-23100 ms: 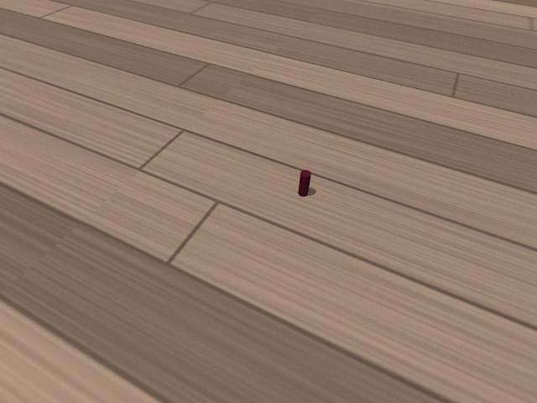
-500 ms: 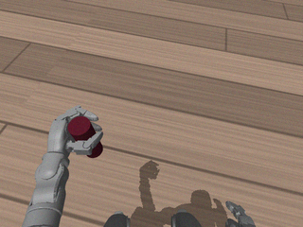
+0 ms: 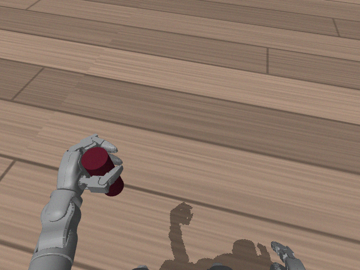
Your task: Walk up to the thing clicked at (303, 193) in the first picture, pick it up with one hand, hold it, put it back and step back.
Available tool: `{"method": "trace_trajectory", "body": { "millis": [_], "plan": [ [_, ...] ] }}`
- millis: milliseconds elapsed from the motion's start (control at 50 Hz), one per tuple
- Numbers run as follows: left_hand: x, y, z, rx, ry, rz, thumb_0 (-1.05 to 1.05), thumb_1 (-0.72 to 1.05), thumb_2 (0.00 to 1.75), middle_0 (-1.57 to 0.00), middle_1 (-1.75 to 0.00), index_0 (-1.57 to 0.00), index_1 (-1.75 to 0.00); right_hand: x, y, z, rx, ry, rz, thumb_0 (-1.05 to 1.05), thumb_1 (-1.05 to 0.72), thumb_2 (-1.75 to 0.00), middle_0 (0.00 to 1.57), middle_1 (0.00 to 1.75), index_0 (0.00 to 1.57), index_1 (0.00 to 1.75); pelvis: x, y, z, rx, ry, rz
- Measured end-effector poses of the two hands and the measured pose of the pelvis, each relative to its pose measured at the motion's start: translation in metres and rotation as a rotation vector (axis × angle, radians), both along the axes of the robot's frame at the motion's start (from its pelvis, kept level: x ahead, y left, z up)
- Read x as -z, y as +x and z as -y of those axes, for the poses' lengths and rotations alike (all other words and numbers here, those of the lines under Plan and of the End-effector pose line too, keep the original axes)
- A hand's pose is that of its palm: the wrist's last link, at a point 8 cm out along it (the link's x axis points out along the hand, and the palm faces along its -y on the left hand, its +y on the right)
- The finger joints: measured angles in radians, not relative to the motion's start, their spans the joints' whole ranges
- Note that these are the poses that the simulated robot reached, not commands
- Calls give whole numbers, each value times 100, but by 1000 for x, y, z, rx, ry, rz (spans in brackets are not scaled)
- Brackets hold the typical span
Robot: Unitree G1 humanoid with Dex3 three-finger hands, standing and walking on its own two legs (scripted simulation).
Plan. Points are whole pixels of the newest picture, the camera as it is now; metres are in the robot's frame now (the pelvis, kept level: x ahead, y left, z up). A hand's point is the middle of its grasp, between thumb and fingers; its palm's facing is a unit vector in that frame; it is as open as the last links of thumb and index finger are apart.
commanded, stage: hold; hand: left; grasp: from the side
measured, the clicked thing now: (105, 173) +0.33 +0.17 +0.01
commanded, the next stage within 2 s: none
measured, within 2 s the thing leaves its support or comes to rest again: neither
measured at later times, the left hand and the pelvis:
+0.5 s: hand (104, 164) +0.33 +0.16 +0.07, palm faces -0.04 -1.00 +0.00, open 6.9 cm; pelvis +0.00 -0.01 +0.01, yaw +0 degrees
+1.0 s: hand (100, 168) +0.31 +0.17 +0.07, palm faces -0.04 -1.00 +0.01, open 6.9 cm; pelvis +0.00 +0.00 +0.02, yaw +0 degrees
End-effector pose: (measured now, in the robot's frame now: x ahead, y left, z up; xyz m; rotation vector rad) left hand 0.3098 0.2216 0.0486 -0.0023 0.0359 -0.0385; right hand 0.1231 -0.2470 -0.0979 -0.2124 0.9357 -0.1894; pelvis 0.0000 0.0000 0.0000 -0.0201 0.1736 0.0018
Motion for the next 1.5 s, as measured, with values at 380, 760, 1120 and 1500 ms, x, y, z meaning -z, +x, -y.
{"method": "trace_trajectory", "body": {
  "millis": [380,760,1120,1500],
  "plan": [
    [-17,-1,7,4,-7,16,2,-2,107,-86,-107,-93,-106,-11,3,7,10,-1,20,1,-90,-89,20,30,20,30,-10,3,5,3,8,39],
    [-26,-7,4,4,-7,11,2,-2,107,-85,-107,-93,-106,-19,9,5,10,1,43,1,-90,-89,20,30,20,30,-16,5,5,3,11,66],
    [-23,-14,3,10,0,19,2,-2,107,-85,-107,-93,-106,-19,6,2,-1,2,41,1,-90,-89,20,30,20,30,-16,0,3,2,11,73],
    [-29,-10,4,2,-7,32,2,-2,107,-85,-108,-92,-106,-20,3,1,9,2,39,1,-90,-89,20,30,20,30,-18,3,1,4,9,75]
  ]
}}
